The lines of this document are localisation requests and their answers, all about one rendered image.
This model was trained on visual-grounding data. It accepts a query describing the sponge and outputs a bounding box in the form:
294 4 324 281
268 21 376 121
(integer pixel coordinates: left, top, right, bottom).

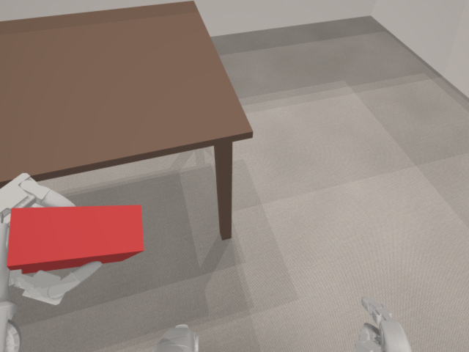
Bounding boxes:
7 205 144 274

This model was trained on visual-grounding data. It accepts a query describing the robot right hand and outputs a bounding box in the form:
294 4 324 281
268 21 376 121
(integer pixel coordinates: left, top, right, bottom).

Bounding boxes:
355 297 412 352

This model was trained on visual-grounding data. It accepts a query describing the robot left forearm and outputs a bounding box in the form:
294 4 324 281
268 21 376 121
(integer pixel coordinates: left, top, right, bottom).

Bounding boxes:
0 301 22 352

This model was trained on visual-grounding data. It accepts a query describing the robot left hand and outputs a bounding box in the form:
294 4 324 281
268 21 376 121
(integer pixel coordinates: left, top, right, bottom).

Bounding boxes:
0 173 102 305

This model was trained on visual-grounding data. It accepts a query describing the table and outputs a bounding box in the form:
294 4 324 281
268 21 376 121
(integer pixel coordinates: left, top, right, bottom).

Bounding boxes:
0 1 253 241

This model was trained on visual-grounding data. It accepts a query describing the robot left thigh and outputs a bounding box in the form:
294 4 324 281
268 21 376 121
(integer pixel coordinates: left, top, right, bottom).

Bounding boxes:
153 328 199 352

